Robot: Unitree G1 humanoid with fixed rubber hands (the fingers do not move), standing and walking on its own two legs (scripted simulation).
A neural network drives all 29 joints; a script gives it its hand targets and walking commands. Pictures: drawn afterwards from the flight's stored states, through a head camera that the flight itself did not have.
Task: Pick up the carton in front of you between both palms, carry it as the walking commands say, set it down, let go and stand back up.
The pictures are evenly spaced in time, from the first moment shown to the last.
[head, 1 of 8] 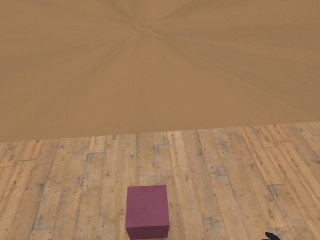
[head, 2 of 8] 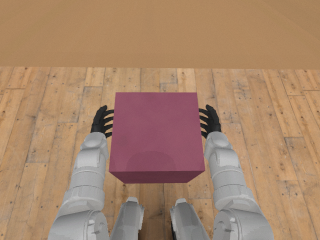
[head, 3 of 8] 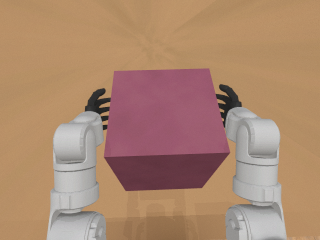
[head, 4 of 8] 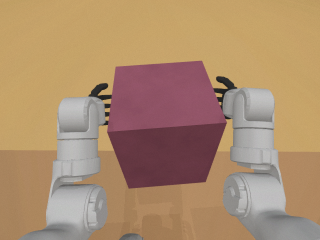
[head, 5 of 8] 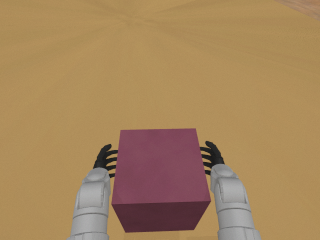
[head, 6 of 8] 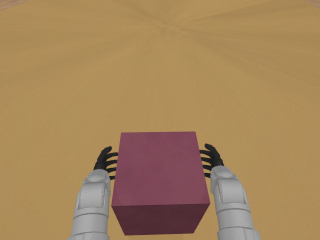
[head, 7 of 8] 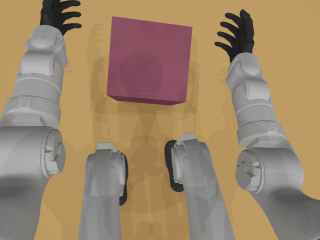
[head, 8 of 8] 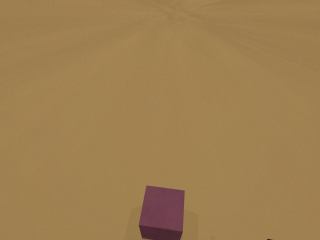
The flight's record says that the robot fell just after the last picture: no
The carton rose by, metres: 1.23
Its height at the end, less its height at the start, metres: +0.48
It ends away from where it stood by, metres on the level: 5.20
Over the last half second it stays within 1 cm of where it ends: yes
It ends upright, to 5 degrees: yes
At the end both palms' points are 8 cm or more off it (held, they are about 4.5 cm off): yes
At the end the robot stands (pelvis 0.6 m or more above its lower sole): yes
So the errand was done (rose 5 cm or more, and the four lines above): yes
